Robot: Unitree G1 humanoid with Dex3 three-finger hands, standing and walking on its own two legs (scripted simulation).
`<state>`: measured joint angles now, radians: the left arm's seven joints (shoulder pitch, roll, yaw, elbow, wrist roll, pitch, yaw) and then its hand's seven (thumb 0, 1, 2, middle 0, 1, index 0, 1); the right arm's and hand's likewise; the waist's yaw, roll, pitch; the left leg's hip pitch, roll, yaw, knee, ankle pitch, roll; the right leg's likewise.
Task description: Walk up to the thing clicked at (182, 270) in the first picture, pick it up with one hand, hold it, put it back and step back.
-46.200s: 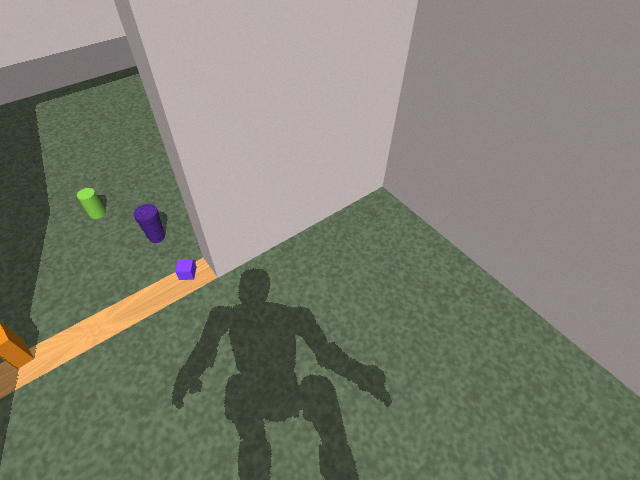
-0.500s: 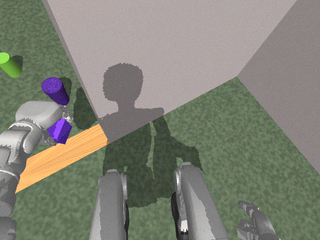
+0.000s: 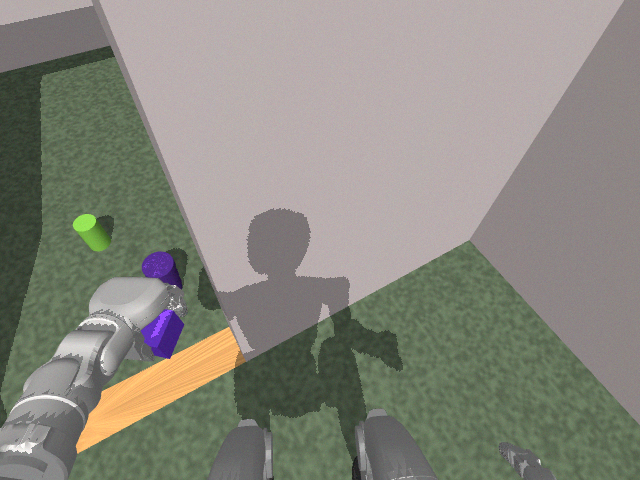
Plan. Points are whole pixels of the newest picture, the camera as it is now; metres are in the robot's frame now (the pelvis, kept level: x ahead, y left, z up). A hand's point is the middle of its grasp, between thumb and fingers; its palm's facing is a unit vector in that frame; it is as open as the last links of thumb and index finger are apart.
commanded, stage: lift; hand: left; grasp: from above
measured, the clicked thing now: (154, 331) +0.34 +0.23 -0.11
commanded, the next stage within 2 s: hold in 0.34 s
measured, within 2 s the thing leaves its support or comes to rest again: neither
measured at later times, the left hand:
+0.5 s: hand (126, 299) +0.35 +0.23 -0.01, palm faces -0.50 -0.01 -0.87, open 8.0 cm
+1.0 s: hand (126, 289) +0.34 +0.22 +0.03, palm faces -0.49 +0.00 -0.87, open 8.0 cm
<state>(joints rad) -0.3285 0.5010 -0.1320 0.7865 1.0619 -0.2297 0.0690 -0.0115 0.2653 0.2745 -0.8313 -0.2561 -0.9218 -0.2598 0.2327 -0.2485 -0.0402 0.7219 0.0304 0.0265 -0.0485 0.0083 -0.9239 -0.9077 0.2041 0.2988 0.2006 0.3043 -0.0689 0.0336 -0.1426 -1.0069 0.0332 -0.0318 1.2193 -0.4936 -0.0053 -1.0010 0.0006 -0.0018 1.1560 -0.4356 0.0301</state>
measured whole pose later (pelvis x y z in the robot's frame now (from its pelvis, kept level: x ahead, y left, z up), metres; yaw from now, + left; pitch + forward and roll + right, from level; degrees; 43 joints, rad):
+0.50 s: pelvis +0.04 +0.01 +0.06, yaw -1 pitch +10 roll -1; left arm -0.29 0.48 -0.17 0.73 1.04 -0.20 0.01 -0.01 0.28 0.26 -0.82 -0.26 -0.92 -0.26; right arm 0.23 -0.23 -0.04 0.70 0.04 0.03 -0.06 0.01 -0.92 -0.90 0.20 0.30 0.20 0.30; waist -0.03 0.03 -0.09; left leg -0.66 0.03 0.01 0.89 -0.41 0.00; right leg -0.67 -0.01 0.03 0.84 -0.35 0.04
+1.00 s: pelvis +0.05 +0.00 +0.08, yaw +0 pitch +7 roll +0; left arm -0.24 0.47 -0.17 0.65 1.02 -0.21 -0.06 -0.01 0.26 0.27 -0.84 -0.25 -0.95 -0.23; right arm 0.21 -0.25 -0.04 0.68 0.04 0.08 -0.07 0.01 -0.91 -0.90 0.20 0.30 0.20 0.30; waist -0.02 0.03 -0.07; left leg -0.51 0.02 0.01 0.76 -0.37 -0.01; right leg -0.53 -0.01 0.03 0.73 -0.33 0.03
